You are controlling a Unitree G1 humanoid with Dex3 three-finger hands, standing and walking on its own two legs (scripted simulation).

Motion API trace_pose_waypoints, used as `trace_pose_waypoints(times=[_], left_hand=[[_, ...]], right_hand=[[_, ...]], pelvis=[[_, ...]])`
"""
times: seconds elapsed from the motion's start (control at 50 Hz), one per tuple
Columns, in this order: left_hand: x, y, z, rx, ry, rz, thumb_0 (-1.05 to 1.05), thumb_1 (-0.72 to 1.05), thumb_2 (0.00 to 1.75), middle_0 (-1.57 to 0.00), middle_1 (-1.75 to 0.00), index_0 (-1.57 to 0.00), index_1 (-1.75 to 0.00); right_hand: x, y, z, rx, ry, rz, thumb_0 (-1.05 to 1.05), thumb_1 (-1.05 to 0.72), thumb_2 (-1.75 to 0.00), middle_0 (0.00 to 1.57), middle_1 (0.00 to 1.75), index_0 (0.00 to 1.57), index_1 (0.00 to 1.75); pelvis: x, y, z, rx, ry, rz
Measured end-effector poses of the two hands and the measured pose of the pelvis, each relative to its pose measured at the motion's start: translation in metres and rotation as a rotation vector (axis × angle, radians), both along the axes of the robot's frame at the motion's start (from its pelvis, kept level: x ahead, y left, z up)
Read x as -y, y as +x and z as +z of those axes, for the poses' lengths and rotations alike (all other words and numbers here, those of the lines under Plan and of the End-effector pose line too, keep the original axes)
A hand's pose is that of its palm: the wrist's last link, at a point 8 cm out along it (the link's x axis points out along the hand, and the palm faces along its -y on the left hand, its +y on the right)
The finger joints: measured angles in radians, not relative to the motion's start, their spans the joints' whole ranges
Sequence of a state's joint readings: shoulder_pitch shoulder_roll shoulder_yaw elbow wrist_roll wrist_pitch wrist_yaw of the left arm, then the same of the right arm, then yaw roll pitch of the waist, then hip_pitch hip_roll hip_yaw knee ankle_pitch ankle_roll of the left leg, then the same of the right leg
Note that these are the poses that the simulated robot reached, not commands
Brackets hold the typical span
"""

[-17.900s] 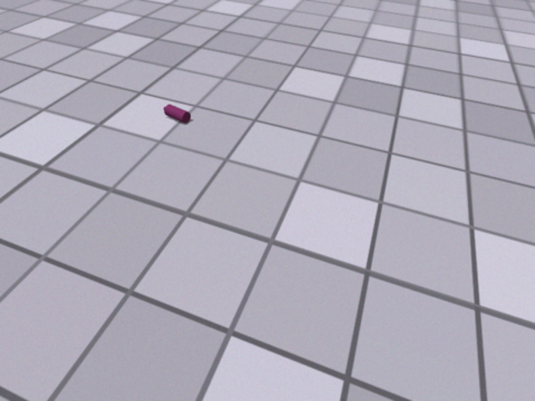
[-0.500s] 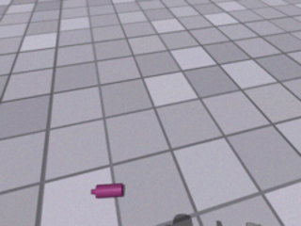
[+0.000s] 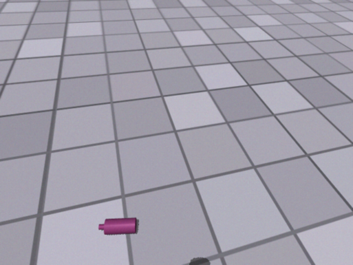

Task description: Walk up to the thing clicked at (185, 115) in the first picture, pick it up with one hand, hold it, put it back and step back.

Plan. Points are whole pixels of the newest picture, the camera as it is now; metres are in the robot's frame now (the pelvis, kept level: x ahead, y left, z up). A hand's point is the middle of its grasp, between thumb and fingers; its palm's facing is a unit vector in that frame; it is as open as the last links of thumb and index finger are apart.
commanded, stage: walk up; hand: left
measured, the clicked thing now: (117, 226) +0.48 +0.26 -0.73
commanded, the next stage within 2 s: none
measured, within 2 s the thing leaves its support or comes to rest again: neither
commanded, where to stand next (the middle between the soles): +0.10 +0.00 m, yaw +1 degrees
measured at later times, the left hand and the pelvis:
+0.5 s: hand out of the picture +0.08 +0.26 -0.15, palm faces +0.03 -0.94 -0.35, open 7.4 cm; pelvis +0.01 +0.00 +0.00, yaw +2 degrees
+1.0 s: hand out of the picture +0.15 +0.33 -0.16, palm faces -0.01 -0.93 -0.36, open 7.4 cm; pelvis +0.11 +0.05 +0.00, yaw +2 degrees
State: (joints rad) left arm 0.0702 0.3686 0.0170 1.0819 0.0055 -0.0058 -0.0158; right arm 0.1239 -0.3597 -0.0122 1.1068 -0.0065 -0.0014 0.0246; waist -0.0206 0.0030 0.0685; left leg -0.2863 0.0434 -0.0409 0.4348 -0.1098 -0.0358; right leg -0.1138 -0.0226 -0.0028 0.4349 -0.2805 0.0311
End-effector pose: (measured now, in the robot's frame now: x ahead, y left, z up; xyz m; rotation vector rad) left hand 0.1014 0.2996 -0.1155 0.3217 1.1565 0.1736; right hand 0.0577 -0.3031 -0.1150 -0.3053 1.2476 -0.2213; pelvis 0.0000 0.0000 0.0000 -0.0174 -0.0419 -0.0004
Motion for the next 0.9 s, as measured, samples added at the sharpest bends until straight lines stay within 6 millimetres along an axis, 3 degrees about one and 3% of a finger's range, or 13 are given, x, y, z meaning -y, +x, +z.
trace_pose_waypoints(times=[0.16,0.3,0.58,0.68,0.74,0.9], left_hand=[[-0.002,-0.031,-0.003,-0.084,0.006,0.052,0.01,0.90,0.89,-0.21,-0.30,-0.20,-0.30],[-0.004,-0.040,-0.002,-0.100,0.011,0.087,0.01,0.90,0.89,-0.21,-0.30,-0.20,-0.30],[-0.010,-0.025,0.002,-0.034,0.006,0.078,0.01,0.90,0.89,-0.21,-0.30,-0.20,-0.30],[-0.033,-0.030,-0.002,-0.044,0.015,0.100,0.00,0.90,0.89,-0.21,-0.30,-0.21,-0.30],[-0.055,-0.029,-0.013,-0.097,0.020,0.101,0.00,0.90,0.89,-0.21,-0.30,-0.21,-0.30],[-0.074,0.012,-0.006,-0.130,0.019,0.085,0.01,0.90,0.89,-0.20,-0.29,-0.20,-0.30]], right_hand=[[0.001,0.024,0.000,0.020,0.004,0.027,0.01,-0.91,-0.90,0.20,0.30,0.21,0.30],[-0.006,0.045,-0.001,0.042,0.019,0.050,0.01,-0.91,-0.90,0.20,0.30,0.21,0.30],[-0.014,0.061,0.003,0.062,0.035,0.073,0.01,-0.91,-0.90,0.20,0.30,0.21,0.30],[-0.010,0.069,0.007,0.033,-0.016,0.080,0.01,-0.91,-0.90,0.20,0.30,0.21,0.30],[-0.017,0.078,0.008,0.037,-0.047,0.068,0.01,-0.91,-0.90,0.20,0.30,0.21,0.30],[-0.038,0.075,0.024,-0.006,-0.072,0.040,0.01,-0.91,-0.90,0.20,0.30,0.21,0.30]], pelvis=[[0.002,0.005,0.001,-0.006,-0.002,0.013],[0.002,0.010,0.002,-0.003,-0.002,0.021],[-0.003,0.023,0.002,-0.001,0.002,0.038],[-0.022,0.046,-0.003,0.002,-0.012,0.044],[-0.037,0.062,-0.010,0.013,0.002,0.044],[-0.051,0.091,0.003,0.000,0.001,0.050]])
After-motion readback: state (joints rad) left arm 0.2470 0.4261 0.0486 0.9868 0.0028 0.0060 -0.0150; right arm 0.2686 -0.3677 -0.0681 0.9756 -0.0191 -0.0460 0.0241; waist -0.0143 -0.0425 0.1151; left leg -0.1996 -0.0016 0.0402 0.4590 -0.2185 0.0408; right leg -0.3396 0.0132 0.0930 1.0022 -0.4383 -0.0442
